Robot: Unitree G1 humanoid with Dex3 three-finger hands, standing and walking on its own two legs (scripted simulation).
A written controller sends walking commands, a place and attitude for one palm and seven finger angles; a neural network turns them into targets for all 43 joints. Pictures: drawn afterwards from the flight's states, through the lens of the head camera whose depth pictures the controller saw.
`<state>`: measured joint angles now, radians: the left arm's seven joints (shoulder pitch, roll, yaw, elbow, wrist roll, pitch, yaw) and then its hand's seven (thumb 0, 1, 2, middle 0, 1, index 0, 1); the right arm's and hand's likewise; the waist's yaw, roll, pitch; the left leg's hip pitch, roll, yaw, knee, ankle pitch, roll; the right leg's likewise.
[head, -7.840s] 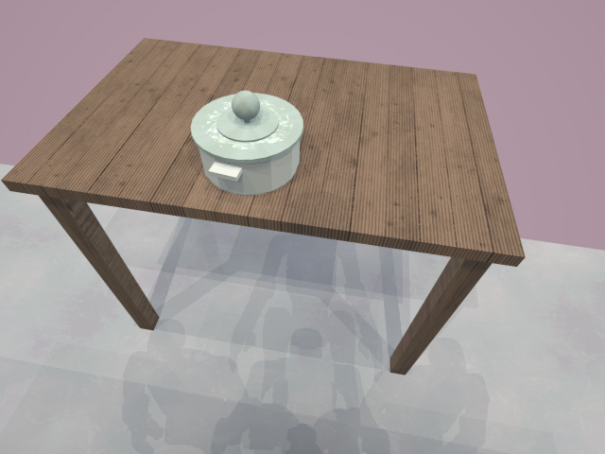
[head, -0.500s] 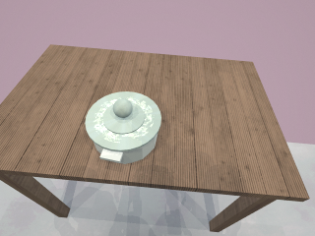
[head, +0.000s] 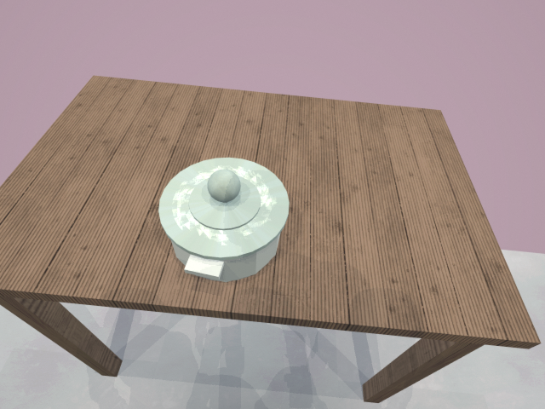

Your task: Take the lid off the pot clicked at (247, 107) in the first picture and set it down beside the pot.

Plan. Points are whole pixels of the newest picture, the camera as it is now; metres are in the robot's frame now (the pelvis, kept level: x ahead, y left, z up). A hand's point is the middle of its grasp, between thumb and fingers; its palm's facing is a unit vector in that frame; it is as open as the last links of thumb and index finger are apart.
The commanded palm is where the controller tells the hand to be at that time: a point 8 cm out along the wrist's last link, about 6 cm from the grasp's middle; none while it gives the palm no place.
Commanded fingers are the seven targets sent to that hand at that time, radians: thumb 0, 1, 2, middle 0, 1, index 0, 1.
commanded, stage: shuffle to correct the standing spot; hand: left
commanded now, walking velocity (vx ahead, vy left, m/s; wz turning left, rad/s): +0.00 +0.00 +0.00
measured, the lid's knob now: (224, 185) +0.41 +0.11 +0.10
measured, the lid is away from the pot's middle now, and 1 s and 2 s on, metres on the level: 0.00 0.00 0.00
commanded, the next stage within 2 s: come to a stop and stand still in 0.42 s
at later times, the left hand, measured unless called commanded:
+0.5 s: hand out of the picture -0.04 +0.18 -0.19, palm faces +0.00 -0.98 -0.20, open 7.4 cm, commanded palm none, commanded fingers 0.00 0.90 0.90 -0.20 -0.30 -0.20 -0.30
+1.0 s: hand out of the picture -0.07 +0.16 -0.19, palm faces -0.01 -0.99 -0.14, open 7.4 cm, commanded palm none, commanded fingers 0.00 0.90 0.90 -0.20 -0.30 -0.20 -0.30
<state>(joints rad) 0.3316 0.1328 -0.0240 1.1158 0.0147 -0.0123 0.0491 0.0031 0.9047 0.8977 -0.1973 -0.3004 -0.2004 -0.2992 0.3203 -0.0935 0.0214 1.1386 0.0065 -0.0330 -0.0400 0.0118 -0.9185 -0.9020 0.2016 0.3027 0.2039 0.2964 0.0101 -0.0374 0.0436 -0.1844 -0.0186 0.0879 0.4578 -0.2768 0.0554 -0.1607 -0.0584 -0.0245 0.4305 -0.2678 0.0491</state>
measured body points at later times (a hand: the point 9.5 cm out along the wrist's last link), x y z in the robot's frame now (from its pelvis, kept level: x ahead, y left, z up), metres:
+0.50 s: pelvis -0.04 +0.00 -0.01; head +0.00 +0.02 +0.44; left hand -0.04 +0.23 -0.17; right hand -0.03 -0.23 -0.16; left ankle -0.02 +0.08 -0.74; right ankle -0.03 -0.15 -0.74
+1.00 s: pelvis -0.05 +0.01 -0.01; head -0.04 +0.02 +0.44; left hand -0.07 +0.21 -0.18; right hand -0.08 -0.21 -0.16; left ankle -0.02 +0.08 -0.74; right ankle -0.03 -0.15 -0.74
